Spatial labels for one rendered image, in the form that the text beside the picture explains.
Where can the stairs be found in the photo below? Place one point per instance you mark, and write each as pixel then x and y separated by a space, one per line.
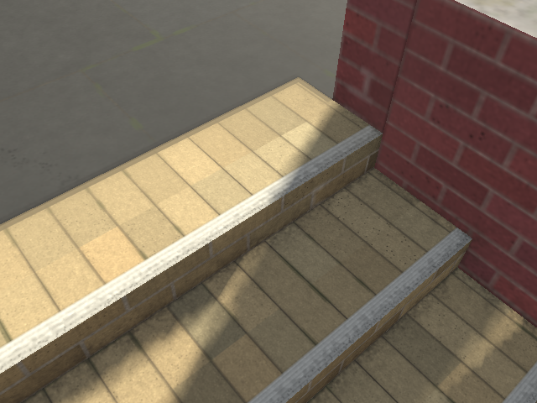
pixel 345 290

